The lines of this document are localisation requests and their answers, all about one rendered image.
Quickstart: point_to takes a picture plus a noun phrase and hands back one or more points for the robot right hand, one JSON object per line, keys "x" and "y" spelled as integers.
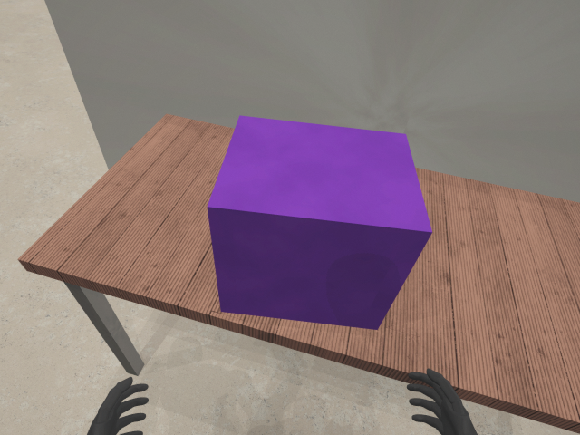
{"x": 453, "y": 418}

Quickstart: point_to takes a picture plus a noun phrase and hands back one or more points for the carton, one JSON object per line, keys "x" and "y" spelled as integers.
{"x": 315, "y": 223}

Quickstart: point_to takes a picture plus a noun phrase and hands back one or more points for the robot left hand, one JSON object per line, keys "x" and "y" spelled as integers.
{"x": 108, "y": 421}

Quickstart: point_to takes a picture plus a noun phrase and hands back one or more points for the table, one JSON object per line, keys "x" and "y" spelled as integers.
{"x": 492, "y": 302}

